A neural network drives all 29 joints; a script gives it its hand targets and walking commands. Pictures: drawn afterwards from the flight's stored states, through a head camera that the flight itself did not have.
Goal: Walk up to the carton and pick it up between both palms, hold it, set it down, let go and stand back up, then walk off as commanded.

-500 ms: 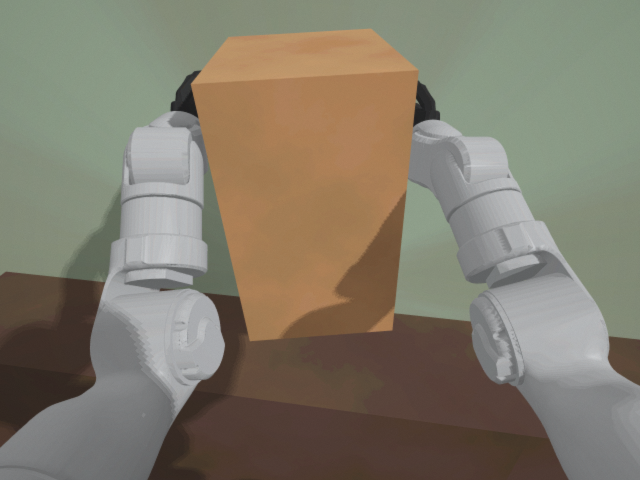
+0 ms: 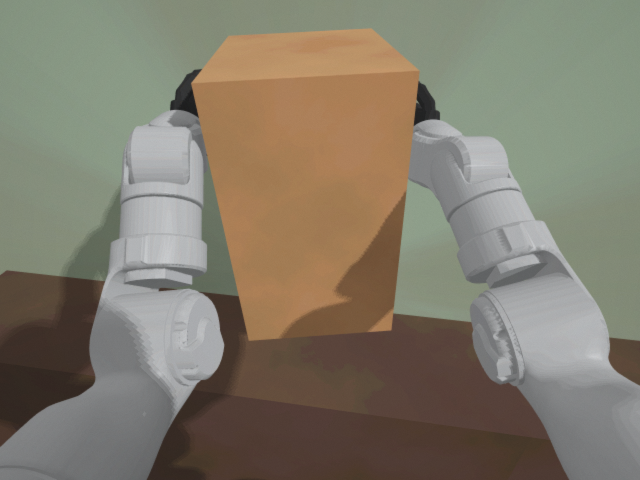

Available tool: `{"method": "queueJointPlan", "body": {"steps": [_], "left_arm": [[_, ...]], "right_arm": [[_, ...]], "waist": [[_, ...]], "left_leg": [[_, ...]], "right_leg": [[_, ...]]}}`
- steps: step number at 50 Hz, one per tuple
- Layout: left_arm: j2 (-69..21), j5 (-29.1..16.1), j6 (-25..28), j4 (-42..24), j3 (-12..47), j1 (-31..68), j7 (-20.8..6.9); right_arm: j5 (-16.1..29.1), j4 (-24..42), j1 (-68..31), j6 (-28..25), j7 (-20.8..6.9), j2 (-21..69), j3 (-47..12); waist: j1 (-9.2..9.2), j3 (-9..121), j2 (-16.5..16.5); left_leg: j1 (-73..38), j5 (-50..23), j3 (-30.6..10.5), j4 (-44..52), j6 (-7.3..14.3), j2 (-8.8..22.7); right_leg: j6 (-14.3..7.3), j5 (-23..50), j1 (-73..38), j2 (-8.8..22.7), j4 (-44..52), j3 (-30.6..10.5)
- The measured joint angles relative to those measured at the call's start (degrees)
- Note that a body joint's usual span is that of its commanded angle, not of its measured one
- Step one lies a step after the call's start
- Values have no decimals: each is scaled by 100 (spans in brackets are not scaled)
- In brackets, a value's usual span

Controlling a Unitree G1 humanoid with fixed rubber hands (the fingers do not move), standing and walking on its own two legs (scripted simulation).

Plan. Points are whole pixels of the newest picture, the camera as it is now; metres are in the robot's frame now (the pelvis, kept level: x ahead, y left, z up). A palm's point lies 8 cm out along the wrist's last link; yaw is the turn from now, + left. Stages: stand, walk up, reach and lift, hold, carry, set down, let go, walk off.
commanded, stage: hold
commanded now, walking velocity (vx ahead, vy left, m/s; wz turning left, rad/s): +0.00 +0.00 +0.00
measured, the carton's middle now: (310, 183) +0.36 -0.01 +0.28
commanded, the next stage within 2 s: none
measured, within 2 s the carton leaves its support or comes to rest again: neither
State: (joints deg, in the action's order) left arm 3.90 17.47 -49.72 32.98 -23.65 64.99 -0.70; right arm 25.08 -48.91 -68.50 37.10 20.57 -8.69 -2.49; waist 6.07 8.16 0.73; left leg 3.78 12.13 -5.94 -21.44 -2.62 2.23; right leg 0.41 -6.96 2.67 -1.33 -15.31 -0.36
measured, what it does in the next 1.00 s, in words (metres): stands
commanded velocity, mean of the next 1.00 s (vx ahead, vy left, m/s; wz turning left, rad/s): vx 0.00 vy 0.00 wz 0.00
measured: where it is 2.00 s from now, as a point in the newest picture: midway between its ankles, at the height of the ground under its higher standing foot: outside the picture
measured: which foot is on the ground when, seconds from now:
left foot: down 0.00-1.00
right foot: down 0.00-1.00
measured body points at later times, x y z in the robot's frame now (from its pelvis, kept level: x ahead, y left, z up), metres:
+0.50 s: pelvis +0.00 +0.00 +0.00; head -0.09 +0.01 +0.44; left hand +0.39 +0.13 +0.34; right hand +0.38 -0.14 +0.33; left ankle +0.01 +0.15 -0.75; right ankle +0.02 -0.13 -0.75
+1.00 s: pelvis +0.00 +0.00 +0.00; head -0.10 +0.01 +0.44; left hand +0.39 +0.13 +0.34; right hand +0.38 -0.14 +0.33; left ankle +0.01 +0.15 -0.75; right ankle +0.02 -0.13 -0.75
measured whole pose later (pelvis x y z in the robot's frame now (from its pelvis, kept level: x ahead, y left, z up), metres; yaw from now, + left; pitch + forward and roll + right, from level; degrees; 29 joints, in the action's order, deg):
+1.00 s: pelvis +0.00 +0.00 +0.00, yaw +0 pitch -5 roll -2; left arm 3.8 17.3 -49.8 32.3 -23.2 64.8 -0.4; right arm 26.1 -47.6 -68.0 37.8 21.2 -9.1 -3.4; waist 6.5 9.1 0.7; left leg 4.2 12.3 -6.1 -21.6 -2.6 2.3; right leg 0.4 -7.0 2.5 -1.6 -14.8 -0.5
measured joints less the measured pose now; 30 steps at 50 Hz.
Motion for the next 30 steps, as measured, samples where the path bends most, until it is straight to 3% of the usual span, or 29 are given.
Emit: {"method": "queueJointPlan", "body": {"steps": [30], "left_arm": [[-47, 1, -1, -66, -15, -62, 15]], "right_arm": [[37, 122, 106, 38, 30, -1, 0]], "waist": [[6, 38, -5]], "left_leg": [[56, -2, 24, -15, 14, -4]], "right_leg": [[11, 14, 35, -7, 20, -44]]}}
